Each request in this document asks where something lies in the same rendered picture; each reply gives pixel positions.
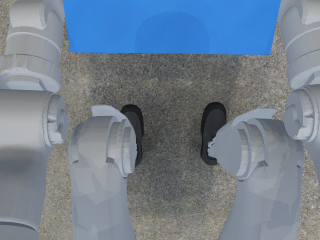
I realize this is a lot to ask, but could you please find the robot left thigh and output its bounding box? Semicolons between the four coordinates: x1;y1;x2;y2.
70;116;137;240

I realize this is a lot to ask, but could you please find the robot thigh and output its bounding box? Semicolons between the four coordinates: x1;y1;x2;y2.
70;116;137;240
218;118;303;240

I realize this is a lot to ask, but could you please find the right robot upper arm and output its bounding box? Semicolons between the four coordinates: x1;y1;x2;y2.
283;84;320;187

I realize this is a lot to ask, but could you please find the carton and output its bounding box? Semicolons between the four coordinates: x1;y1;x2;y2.
63;0;281;55

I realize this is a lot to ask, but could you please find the left robot forearm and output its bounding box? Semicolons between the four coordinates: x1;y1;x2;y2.
0;0;65;93

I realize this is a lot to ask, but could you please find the robot right thigh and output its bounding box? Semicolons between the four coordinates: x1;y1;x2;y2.
218;118;303;240

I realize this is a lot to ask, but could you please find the right robot forearm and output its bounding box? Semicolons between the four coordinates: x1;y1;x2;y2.
277;0;320;90

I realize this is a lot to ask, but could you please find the left robot upper arm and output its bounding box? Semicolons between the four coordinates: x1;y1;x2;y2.
0;89;69;240

